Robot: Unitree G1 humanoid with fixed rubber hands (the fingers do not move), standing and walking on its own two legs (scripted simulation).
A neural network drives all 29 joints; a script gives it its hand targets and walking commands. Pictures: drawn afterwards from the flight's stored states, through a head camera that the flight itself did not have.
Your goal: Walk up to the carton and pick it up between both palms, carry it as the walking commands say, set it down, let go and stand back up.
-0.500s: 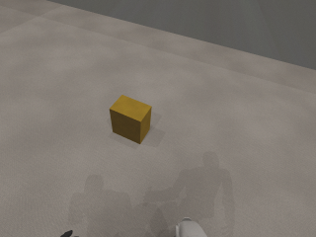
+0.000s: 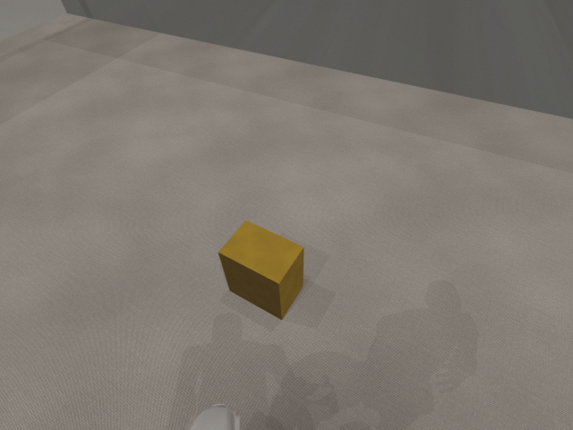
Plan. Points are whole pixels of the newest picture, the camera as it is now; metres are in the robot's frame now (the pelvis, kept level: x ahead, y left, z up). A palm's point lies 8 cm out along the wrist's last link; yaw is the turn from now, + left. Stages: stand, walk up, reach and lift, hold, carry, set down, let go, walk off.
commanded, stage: walk up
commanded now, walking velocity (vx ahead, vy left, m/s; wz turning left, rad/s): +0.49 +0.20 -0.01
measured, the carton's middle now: (264, 270) +0.76 +0.12 -0.65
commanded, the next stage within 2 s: none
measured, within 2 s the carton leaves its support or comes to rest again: neither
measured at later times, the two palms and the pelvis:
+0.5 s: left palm (102, 345) +0.29 +0.35 -0.15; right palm (386, 421) +0.17 -0.14 -0.12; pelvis +0.21 +0.10 +0.00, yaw +1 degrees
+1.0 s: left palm (166, 299) +0.37 +0.24 -0.12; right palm (415, 343) +0.30 -0.22 -0.16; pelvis +0.31 +0.01 +0.00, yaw +0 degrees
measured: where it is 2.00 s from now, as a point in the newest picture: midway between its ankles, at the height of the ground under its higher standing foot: (256, 427)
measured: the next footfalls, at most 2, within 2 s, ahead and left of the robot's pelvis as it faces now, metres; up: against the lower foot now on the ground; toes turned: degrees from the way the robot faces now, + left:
left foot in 0.20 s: +0.26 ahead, +0.19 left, +0.00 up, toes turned +6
right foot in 0.82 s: +0.39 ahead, -0.09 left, +0.00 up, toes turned -7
